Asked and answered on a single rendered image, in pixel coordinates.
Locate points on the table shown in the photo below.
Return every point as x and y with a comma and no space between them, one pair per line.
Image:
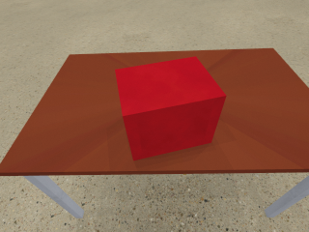
78,128

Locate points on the carton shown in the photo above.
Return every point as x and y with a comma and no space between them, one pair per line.
168,106

